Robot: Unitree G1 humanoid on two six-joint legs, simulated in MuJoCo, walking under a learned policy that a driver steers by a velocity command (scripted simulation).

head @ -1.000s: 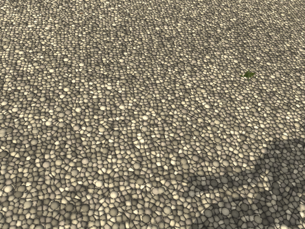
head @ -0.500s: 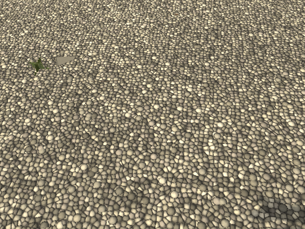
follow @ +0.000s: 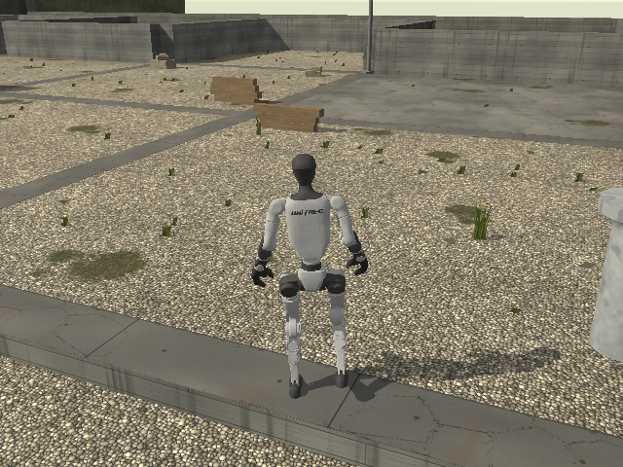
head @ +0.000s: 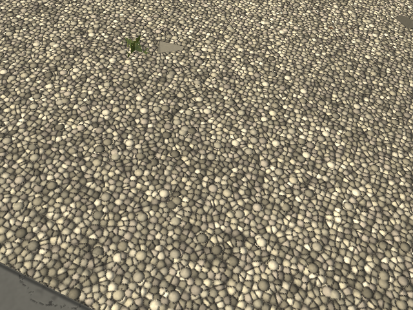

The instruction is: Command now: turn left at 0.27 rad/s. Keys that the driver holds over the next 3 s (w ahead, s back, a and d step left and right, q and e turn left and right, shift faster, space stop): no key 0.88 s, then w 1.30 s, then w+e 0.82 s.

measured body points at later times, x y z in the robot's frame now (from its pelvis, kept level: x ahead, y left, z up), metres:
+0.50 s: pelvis +0.00 -0.02 -0.01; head +0.01 -0.03 +0.44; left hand +0.14 +0.22 -0.11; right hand +0.17 -0.25 -0.11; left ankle +0.03 +0.09 -0.74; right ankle +0.00 -0.15 -0.74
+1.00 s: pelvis +0.02 -0.03 -0.01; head +0.01 -0.03 +0.44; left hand +0.09 +0.22 -0.14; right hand +0.14 -0.27 -0.13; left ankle +0.02 +0.09 -0.74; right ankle -0.01 -0.15 -0.74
